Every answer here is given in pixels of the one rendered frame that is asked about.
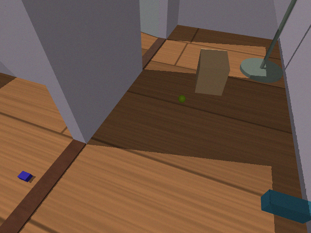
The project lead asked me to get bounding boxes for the coat stand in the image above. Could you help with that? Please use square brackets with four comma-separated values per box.
[240, 0, 297, 83]

